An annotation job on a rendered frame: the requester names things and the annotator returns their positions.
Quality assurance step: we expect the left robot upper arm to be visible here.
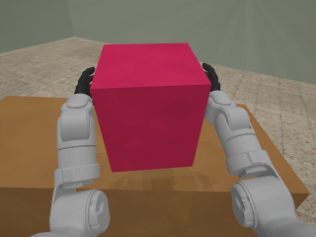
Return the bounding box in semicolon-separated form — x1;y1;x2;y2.
30;189;111;237

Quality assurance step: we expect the right robot hand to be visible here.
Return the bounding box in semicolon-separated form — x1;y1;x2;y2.
202;63;221;92

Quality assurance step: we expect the robot right forearm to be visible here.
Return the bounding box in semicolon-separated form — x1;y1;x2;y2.
204;90;295;213

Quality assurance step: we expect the carton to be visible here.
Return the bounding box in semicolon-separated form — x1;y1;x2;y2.
90;42;211;173

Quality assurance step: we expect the robot left forearm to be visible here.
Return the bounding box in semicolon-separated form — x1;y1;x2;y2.
49;93;101;229

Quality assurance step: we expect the right robot upper arm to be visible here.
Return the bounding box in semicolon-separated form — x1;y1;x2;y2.
231;175;316;237

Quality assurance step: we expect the pedestal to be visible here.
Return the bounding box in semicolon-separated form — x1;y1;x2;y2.
0;96;310;237

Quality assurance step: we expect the left robot hand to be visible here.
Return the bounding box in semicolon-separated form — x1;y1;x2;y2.
74;66;96;105

